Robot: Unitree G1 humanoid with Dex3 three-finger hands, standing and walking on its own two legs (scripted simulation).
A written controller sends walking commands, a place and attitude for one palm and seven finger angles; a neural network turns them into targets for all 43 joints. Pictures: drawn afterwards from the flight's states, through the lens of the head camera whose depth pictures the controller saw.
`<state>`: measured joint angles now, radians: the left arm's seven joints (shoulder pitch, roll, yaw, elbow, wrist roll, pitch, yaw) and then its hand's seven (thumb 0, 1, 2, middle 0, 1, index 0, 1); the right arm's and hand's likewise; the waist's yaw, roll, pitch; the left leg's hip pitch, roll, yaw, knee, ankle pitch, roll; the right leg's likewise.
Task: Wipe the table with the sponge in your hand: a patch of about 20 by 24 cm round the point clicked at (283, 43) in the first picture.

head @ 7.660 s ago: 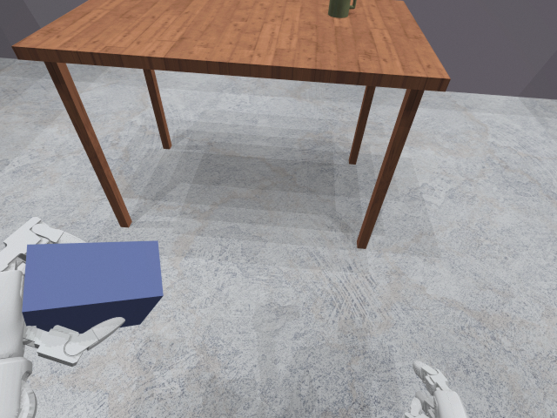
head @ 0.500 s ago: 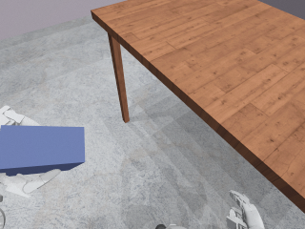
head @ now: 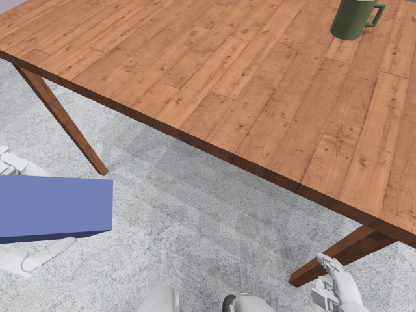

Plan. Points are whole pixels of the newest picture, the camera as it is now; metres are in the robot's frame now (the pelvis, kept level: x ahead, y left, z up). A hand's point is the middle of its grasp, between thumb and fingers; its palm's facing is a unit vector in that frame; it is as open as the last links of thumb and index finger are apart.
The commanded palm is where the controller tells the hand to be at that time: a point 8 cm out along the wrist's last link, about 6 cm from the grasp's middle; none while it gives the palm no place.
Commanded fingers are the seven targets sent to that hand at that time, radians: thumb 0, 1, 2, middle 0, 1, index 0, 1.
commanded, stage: turn to face it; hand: left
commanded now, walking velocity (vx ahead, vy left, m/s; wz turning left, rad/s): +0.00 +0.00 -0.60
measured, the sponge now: (67, 212) +0.23 +0.19 +0.16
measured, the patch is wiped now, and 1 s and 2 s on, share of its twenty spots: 0.00 0.00 0.00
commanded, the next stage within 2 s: come to a stop and stand still in 1.50 s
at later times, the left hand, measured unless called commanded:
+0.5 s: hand (125, 215) +0.22 +0.11 +0.17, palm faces +0.14 -0.86 -0.50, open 10.5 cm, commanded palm +0.17 +0.17 +0.19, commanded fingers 0.00 0.10 1.30 -1.20 -1.60 -1.20 -1.60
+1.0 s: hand (181, 236) +0.20 +0.04 +0.17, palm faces -0.14 -0.88 -0.46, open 10.5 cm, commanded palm +0.17 +0.10 +0.19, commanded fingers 0.00 0.10 1.30 -1.20 -1.60 -1.20 -1.60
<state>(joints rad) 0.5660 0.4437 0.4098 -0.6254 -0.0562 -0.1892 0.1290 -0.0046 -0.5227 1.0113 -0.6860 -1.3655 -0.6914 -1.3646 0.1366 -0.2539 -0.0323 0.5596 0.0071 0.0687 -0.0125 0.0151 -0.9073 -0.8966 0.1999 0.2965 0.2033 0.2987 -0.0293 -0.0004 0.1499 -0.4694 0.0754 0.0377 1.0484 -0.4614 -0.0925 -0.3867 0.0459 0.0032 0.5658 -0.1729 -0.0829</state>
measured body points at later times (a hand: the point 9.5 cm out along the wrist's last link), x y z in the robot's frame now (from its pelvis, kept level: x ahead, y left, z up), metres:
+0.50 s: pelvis -0.07 -0.05 -0.01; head -0.02 -0.08 +0.43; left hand +0.21 +0.15 +0.19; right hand +0.05 -0.28 -0.12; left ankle -0.03 +0.14 -0.71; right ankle -0.04 -0.14 -0.73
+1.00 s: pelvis -0.12 -0.04 +0.00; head -0.08 -0.05 +0.45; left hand +0.20 +0.09 +0.20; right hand -0.09 -0.34 -0.08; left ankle -0.05 +0.10 -0.73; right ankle -0.11 -0.12 -0.69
